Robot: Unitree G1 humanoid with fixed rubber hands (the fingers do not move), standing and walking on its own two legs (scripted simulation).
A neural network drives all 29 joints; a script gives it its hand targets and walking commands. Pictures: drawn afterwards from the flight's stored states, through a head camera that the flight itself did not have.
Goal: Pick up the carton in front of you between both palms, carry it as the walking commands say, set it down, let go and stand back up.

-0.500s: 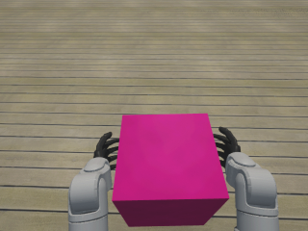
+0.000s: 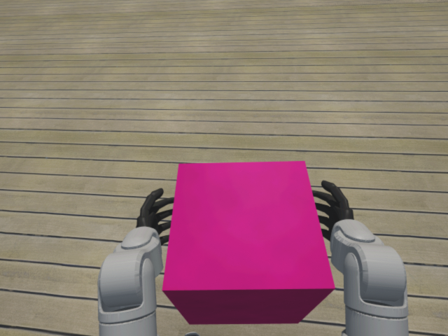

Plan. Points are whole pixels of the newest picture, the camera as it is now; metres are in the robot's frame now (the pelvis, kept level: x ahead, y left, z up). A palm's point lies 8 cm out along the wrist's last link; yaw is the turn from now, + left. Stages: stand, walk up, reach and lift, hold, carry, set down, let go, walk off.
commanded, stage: carry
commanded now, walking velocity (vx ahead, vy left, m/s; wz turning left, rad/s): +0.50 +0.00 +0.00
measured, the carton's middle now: (242, 249) +0.27 +0.00 +0.02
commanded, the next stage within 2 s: none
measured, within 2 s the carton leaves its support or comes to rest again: neither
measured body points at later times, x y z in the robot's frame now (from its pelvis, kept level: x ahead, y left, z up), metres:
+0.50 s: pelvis +0.28 +0.01 -0.01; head +0.28 +0.01 +0.44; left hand +0.56 +0.16 +0.08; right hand +0.56 -0.14 +0.08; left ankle +0.22 +0.11 -0.75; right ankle +0.36 -0.09 -0.75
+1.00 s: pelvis +0.35 +0.01 -0.01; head +0.34 +0.01 +0.44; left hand +0.62 +0.17 +0.06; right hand +0.63 -0.13 +0.06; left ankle +0.22 +0.11 -0.74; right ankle +0.36 -0.09 -0.74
